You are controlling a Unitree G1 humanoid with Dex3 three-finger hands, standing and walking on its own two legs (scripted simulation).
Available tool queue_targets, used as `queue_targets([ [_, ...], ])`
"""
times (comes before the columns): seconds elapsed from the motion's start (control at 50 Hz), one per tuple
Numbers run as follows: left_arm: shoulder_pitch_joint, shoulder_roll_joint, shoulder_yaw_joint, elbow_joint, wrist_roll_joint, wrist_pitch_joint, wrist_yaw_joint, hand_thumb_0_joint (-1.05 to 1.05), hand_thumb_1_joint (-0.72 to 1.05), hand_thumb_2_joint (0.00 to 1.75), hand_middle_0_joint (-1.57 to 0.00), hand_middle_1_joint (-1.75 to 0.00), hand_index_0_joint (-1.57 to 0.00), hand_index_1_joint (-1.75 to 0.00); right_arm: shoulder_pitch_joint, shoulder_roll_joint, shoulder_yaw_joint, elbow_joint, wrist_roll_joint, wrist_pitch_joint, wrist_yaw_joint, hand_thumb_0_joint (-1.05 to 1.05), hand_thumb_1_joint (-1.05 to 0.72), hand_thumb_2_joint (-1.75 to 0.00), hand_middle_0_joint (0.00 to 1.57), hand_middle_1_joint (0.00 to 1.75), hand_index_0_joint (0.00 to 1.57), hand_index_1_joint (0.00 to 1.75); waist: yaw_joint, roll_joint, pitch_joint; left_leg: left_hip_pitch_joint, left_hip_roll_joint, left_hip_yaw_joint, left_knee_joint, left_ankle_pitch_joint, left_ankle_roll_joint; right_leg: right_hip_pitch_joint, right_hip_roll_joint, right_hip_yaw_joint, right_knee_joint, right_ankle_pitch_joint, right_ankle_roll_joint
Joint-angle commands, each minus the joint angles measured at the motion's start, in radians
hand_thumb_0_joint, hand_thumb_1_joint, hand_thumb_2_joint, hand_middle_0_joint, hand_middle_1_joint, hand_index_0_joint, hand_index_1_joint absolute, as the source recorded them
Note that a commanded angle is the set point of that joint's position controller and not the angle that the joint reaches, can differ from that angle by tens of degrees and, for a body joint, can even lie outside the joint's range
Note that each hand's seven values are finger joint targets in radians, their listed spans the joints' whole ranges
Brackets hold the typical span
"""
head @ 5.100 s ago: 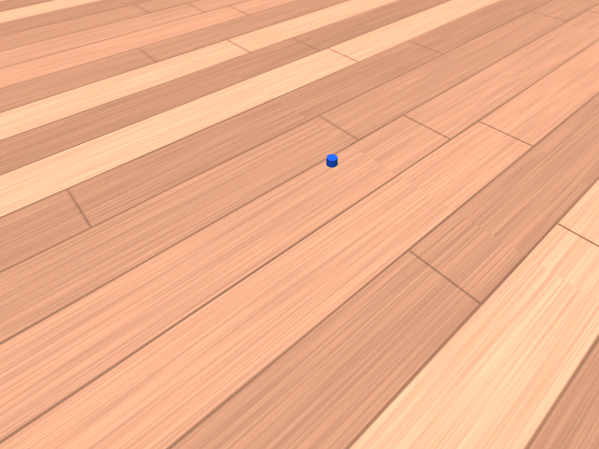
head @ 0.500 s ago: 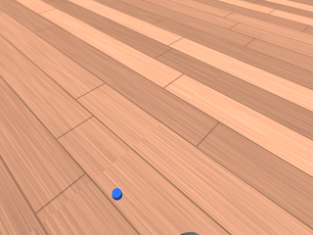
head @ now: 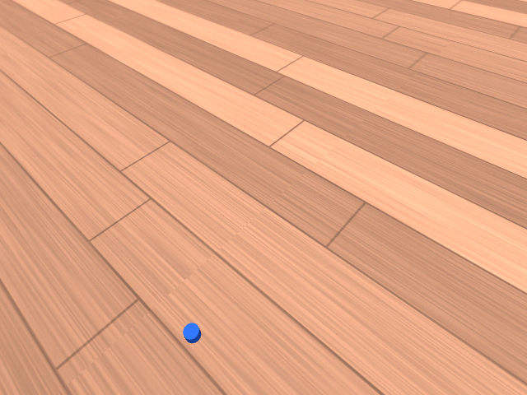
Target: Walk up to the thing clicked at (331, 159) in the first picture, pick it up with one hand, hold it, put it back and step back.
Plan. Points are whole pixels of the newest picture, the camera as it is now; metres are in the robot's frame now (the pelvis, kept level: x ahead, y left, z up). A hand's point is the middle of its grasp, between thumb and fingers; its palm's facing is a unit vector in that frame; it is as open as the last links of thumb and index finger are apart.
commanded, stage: walk up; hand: left
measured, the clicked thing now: (192, 333) +0.45 +0.28 -0.74
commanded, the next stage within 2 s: stand in 1.12 s
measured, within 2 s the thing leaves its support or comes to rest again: neither
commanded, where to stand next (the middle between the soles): +0.08 -0.01 m, yaw +4 degrees
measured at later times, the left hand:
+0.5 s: hand out of the picture +0.13 +0.24 -0.14, palm faces +0.02 -0.94 -0.34, open 7.4 cm
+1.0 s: hand out of the picture +0.10 +0.26 -0.14, palm faces +0.06 -0.94 -0.33, open 7.4 cm
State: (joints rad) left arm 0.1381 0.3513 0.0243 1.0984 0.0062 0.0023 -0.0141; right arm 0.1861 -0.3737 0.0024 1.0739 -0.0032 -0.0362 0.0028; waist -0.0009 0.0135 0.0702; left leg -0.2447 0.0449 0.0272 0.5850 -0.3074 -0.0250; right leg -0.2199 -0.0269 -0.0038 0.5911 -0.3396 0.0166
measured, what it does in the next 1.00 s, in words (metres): stands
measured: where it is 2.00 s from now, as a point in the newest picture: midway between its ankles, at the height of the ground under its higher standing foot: outside the picture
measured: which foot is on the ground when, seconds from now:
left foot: down 0.00-1.00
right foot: down 0.00-1.00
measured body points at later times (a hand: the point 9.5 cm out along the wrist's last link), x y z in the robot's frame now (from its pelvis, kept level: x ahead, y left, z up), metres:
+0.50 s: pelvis +0.01 -0.01 +0.01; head +0.03 -0.01 +0.46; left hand +0.13 +0.29 -0.11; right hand +0.10 -0.32 -0.12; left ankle +0.00 +0.14 -0.73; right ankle -0.01 -0.13 -0.73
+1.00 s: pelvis +0.01 +0.00 +0.01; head +0.02 +0.00 +0.46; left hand +0.09 +0.31 -0.12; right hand +0.12 -0.29 -0.11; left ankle +0.00 +0.14 -0.73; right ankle -0.01 -0.13 -0.73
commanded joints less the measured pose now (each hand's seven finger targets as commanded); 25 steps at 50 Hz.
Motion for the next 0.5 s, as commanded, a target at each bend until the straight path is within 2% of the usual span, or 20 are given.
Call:
queue_targets([
  [0.0,-0.062,0.247,0.055,-0.047,-0.012,-0.043,0.023,0.0,0.9,0.9,-0.2,-0.3,-0.2,-0.3,-0.051,-0.218,-0.049,-0.046,0.014,-0.029,-0.022,0.0,-0.9,-0.9,0.2,0.3,0.2,0.3,-0.002,-0.017,-0.142,0.062,0.057,-0.049,-0.071,0.417,0.048,0.093,-0.118,0.105,-0.106,0.503,-0.086],
  [0.02,-0.073,0.241,0.053,-0.045,-0.012,-0.041,0.025,0.0,0.9,0.9,-0.2,-0.3,-0.2,-0.3,-0.054,-0.214,-0.049,-0.04,0.015,-0.026,-0.023,0.0,-0.9,-0.9,0.2,0.3,0.2,0.3,-0.003,-0.033,-0.159,0.084,0.059,-0.05,-0.072,0.429,0.052,0.095,-0.119,0.095,-0.108,0.522,-0.081],
  [0.06,-0.098,0.232,0.051,-0.042,-0.011,-0.037,0.028,0.0,0.9,0.9,-0.2,-0.3,-0.2,-0.3,-0.066,-0.207,-0.049,-0.031,0.014,-0.02,-0.023,0.0,-0.9,-0.9,0.2,0.3,0.2,0.3,-0.003,-0.06,-0.162,0.093,0.063,-0.043,-0.072,0.421,0.058,0.098,-0.109,0.075,-0.127,0.485,-0.073],
  [0.1,-0.126,0.23,0.051,-0.043,-0.005,-0.033,0.028,0.0,0.9,0.9,-0.2,-0.3,-0.2,-0.3,-0.082,-0.202,-0.05,-0.028,0.012,-0.013,-0.022,0.0,-0.9,-0.9,0.2,0.3,0.2,0.3,-0.006,-0.073,-0.146,0.077,0.056,-0.037,-0.082,0.357,0.056,0.089,-0.11,0.074,-0.154,0.405,-0.072],
  [0.16,-0.156,0.22,0.05,-0.04,-0.005,-0.028,0.027,0.0,0.9,0.9,-0.2,-0.3,-0.2,-0.3,-0.107,-0.197,-0.051,-0.018,0.006,-0.01,-0.022,0.0,-0.9,-0.9,0.2,0.3,0.2,0.3,-0.007,-0.058,-0.131,0.083,0.059,-0.042,-0.111,0.333,0.048,0.077,-0.109,0.072,-0.182,0.336,-0.071],
  [0.24,-0.183,0.219,0.051,-0.043,0.001,-0.029,0.024,0.0,0.9,0.9,-0.2,-0.3,-0.2,-0.3,-0.127,-0.186,-0.044,-0.02,0.002,-0.009,-0.019,0.0,-0.9,-0.9,0.2,0.3,0.2,0.3,-0.008,-0.062,-0.121,0.081,0.06,-0.038,-0.134,0.329,0.042,0.09,-0.112,0.069,-0.206,0.348,-0.06],
  [0.32,-0.196,0.213,0.054,-0.042,-0.002,-0.025,0.021,0.0,0.9,0.9,-0.2,-0.3,-0.2,-0.3,-0.131,-0.194,-0.046,-0.017,-0.002,-0.013,-0.02,0.0,-0.9,-0.9,0.2,0.3,0.2,0.3,-0.002,-0.021,-0.139,0.1,0.077,-0.058,-0.172,0.41,0.043,0.125,-0.094,0.043,-0.192,0.362,-0.049],
  [0.36,-0.193,0.212,0.055,-0.043,0.002,-0.023,0.018,0.0,0.9,0.9,-0.2,-0.3,-0.2,-0.3,-0.143,-0.199,-0.048,-0.025,-0.004,-0.013,-0.02,0.0,-0.9,-0.9,0.2,0.3,0.2,0.3,-0.001,-0.019,-0.141,0.096,0.077,-0.057,-0.17,0.382,0.051,0.133,-0.093,0.042,-0.209,0.337,-0.049],
  [0.42,-0.202,0.209,0.054,-0.048,0.002,-0.021,0.014,0.0,0.9,0.9,-0.2,-0.3,-0.2,-0.3,-0.142,-0.197,-0.045,-0.024,-0.005,-0.013,-0.02,0.0,-0.9,-0.9,0.2,0.3,0.2,0.3,-0.002,-0.012,-0.143,0.097,0.073,-0.061,-0.191,0.353,0.044,0.136,-0.097,0.049,-0.221,0.304,-0.051],
  [0.48,-0.193,0.211,0.055,-0.045,0.003,-0.02,0.012,0.0,0.9,0.9,-0.2,-0.3,-0.2,-0.3,-0.141,-0.196,-0.045,-0.025,-0.005,-0.012,-0.02,0.0,-0.9,-0.9,0.2,0.3,0.2,0.3,0.0,-0.02,-0.145,0.104,0.077,-0.065,-0.196,0.364,0.046,0.146,-0.095,0.042,-0.23,0.307,-0.049],
])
